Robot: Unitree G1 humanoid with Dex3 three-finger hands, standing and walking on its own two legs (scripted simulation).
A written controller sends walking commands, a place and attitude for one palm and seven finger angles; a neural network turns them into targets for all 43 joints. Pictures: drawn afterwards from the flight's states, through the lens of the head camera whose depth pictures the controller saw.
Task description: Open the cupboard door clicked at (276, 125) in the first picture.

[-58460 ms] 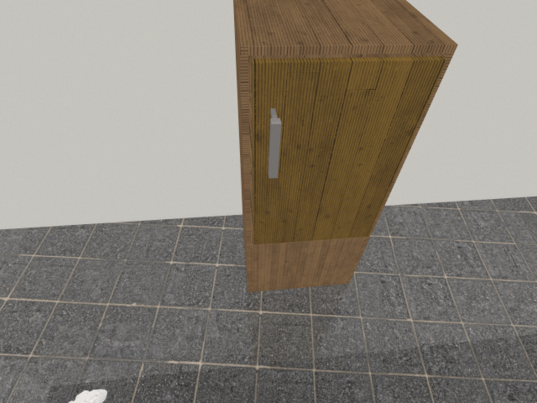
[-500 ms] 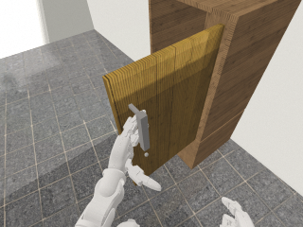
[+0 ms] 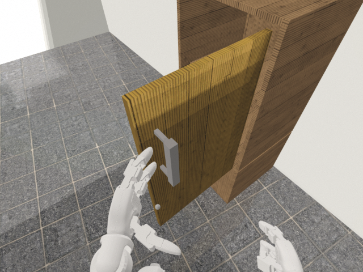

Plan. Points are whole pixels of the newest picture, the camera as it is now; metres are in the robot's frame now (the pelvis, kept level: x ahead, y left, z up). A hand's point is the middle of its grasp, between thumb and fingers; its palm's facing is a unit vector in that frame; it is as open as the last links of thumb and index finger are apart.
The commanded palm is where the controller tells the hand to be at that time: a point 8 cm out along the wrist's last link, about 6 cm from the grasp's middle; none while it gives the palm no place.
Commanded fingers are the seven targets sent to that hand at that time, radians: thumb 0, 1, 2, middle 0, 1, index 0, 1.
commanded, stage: slide the hand sideways off the handle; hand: left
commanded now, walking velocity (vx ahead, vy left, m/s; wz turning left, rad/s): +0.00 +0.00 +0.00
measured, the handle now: (166, 158) +0.34 +0.05 +0.08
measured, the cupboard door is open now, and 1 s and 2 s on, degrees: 92 92 92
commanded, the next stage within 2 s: draw the hand back to the body in 0.46 s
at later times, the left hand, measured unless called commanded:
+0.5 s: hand (134, 233) +0.19 +0.10 +0.07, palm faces -0.08 -1.00 -0.01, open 16.4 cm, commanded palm +0.18 +0.15 +0.08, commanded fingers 0.00 -0.50 0.30 -0.15 -0.30 -0.15 -0.30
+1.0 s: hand (93, 221) +0.19 +0.15 +0.12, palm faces -0.04 -1.00 -0.07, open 16.3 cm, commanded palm +0.16 +0.21 +0.13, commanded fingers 0.00 -0.40 0.34 -0.15 -0.30 -0.15 -0.30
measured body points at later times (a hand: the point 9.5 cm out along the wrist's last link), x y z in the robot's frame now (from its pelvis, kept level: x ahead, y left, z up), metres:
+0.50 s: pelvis +0.00 -0.01 -0.01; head +0.03 -0.03 +0.44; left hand +0.19 +0.15 +0.08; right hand +0.18 -0.24 -0.08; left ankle +0.04 +0.11 -0.68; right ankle -0.03 -0.11 -0.68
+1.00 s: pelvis +0.00 +0.00 +0.01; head +0.00 -0.01 +0.46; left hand +0.19 +0.21 +0.13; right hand +0.18 -0.23 -0.06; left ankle +0.04 +0.11 -0.68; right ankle -0.03 -0.11 -0.68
